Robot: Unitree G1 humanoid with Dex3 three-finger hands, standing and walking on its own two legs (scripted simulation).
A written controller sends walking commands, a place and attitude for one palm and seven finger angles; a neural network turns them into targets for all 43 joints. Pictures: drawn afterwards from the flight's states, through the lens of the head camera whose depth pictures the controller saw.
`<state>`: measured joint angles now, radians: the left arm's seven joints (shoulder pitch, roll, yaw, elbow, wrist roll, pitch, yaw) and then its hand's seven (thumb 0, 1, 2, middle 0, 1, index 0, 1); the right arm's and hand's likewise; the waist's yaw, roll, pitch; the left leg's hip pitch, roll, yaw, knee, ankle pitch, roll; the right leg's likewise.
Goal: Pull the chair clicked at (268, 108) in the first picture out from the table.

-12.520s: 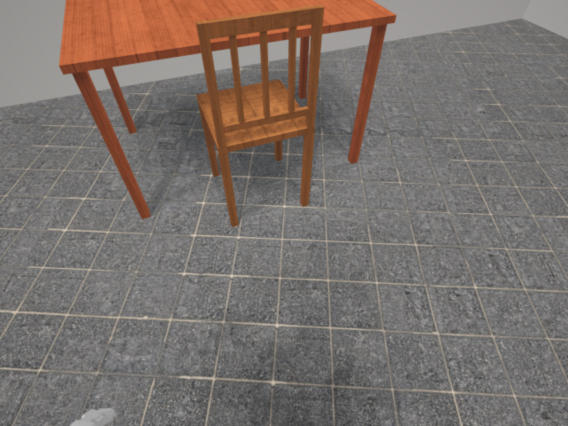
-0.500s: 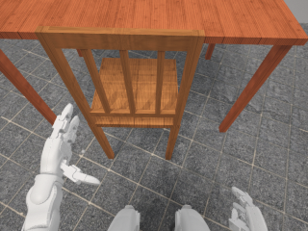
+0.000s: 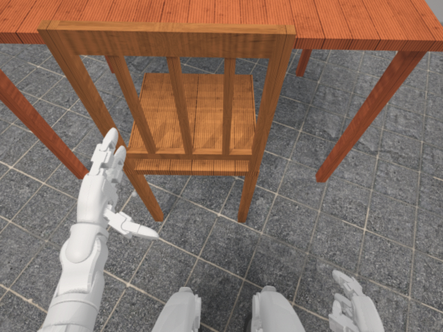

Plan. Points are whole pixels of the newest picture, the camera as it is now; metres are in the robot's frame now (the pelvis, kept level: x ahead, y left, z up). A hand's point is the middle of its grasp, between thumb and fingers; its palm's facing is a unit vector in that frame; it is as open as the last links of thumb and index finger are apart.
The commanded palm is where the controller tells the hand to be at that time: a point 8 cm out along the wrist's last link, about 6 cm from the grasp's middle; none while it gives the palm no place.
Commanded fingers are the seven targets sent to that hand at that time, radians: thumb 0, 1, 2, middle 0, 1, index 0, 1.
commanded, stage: aim the fingers beside a spindle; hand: left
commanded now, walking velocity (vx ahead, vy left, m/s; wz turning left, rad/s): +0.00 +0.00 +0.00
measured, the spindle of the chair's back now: (182, 112) +0.53 +0.10 +0.02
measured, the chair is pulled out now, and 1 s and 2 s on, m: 0.00 0.00 -0.04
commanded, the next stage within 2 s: push the fingers through the gap in 0.92 s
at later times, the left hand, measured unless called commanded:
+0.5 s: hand (147, 176) +0.39 +0.15 +0.01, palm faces +0.00 -1.00 -0.04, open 17.0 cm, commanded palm +0.35 +0.21 +0.01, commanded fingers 0.00 -0.50 0.30 -0.06 -0.08 -0.06 -0.08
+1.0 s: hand (145, 179) +0.38 +0.16 +0.01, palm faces +0.01 -1.00 -0.05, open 16.9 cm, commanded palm +0.35 +0.21 +0.01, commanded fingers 0.00 -0.50 0.30 -0.06 -0.08 -0.06 -0.08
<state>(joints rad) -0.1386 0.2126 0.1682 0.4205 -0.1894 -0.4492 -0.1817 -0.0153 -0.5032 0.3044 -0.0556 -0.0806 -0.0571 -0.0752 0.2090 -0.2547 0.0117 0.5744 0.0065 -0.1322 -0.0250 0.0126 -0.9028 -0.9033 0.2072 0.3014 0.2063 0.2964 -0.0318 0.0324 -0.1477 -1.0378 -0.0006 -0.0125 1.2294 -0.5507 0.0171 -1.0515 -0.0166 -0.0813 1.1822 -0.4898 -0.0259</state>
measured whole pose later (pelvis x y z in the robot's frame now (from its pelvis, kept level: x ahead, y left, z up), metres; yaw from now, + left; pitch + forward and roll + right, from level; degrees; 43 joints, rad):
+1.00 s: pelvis +0.00 +0.00 -0.01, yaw -1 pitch +23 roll -1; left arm -0.29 0.22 0.20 0.57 -0.15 -0.49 -0.12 -0.02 -0.50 0.30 -0.06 -0.08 -0.06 -0.08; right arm 0.21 -0.25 0.01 0.57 0.00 -0.06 0.00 0.01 -0.90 -0.90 0.21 0.30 0.21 0.30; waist -0.06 0.03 -0.15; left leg -1.11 0.01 0.00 1.27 -0.56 0.02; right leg -1.13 -0.01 -0.06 1.22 -0.50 -0.02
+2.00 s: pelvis -0.02 +0.00 -0.02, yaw -1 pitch +26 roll -3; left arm -0.77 0.35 0.33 1.08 -0.08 -0.55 -0.12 -0.02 -0.50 0.30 -0.04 -0.07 -0.03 -0.06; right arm 0.28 -0.27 0.02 0.64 -0.03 -0.02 0.01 0.01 -0.90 -0.90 0.21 0.30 0.21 0.30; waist -0.13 0.04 -0.14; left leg -1.23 0.01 -0.02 1.32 -0.54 0.02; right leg -1.23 -0.01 -0.08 1.25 -0.47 -0.02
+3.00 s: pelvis +0.01 +0.01 -0.01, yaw -2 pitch +27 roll -3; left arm -0.75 0.34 0.34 1.05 -0.05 -0.55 -0.09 -0.02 -0.50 0.30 -0.16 -0.42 -0.17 -0.41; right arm 0.28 -0.24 0.02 0.61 -0.04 0.08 0.04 0.01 -0.90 -0.90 0.21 0.30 0.21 0.30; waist -0.15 0.04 -0.15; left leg -1.19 0.02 0.00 1.28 -0.58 0.03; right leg -1.20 0.01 -0.07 1.21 -0.49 -0.01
